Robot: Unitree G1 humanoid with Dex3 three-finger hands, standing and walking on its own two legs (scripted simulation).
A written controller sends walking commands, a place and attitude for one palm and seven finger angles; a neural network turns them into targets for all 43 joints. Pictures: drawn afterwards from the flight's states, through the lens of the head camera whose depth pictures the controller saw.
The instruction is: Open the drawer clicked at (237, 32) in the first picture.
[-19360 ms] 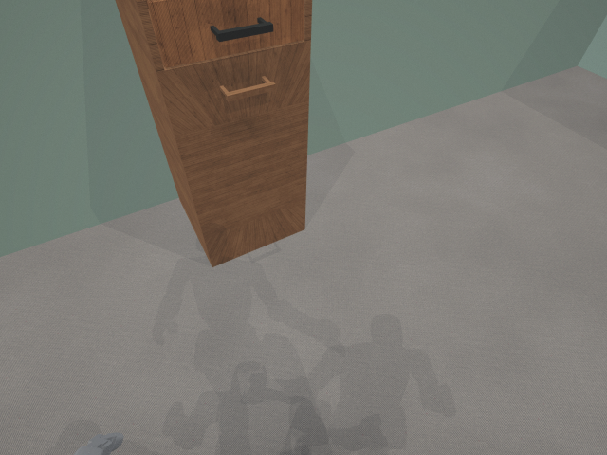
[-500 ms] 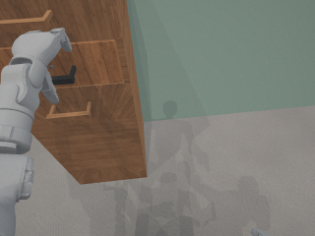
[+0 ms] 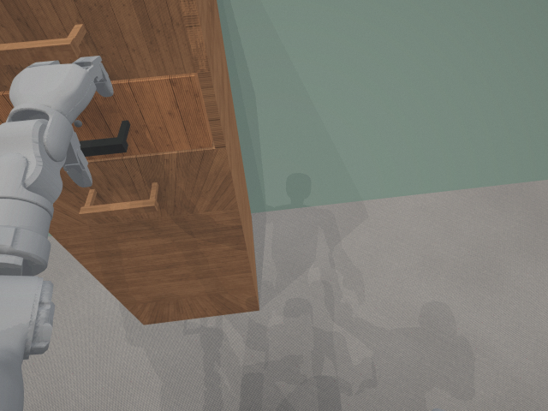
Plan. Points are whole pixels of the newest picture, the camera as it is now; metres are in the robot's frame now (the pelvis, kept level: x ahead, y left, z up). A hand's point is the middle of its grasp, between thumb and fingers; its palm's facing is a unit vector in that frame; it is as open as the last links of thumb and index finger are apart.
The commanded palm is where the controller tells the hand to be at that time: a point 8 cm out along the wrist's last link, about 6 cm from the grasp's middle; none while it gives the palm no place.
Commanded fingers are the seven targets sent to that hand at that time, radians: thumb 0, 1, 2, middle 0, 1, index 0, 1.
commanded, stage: move the hooked fingers above the handle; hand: left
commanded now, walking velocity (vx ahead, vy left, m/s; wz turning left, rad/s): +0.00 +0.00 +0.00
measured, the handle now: (83, 140) +0.50 +0.31 +0.13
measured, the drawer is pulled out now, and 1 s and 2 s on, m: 0.00 0.00 0.00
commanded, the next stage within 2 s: none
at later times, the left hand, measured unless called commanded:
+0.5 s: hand (60, 129) +0.45 +0.30 +0.19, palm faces +0.01 -0.02 -1.00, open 13.8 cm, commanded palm +0.43 +0.30 +0.25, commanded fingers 0.00 -0.50 0.30 -0.30 -1.20 -0.30 -1.20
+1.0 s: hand (66, 131) +0.45 +0.29 +0.19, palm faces +0.00 +0.01 -1.00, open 13.8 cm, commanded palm +0.43 +0.29 +0.25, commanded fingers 0.00 -0.50 0.30 -0.30 -1.20 -0.30 -1.20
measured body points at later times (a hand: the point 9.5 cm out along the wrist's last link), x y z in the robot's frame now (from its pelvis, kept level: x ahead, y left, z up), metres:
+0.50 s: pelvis +0.00 +0.00 +0.00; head +0.04 -0.02 +0.45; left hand +0.45 +0.30 +0.25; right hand +0.09 -0.28 -0.13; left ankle +0.02 +0.13 -0.73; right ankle -0.04 -0.13 -0.73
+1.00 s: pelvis +0.00 +0.00 +0.00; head +0.03 -0.02 +0.45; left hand +0.45 +0.29 +0.24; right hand +0.09 -0.26 -0.13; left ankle +0.01 +0.13 -0.73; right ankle -0.04 -0.13 -0.73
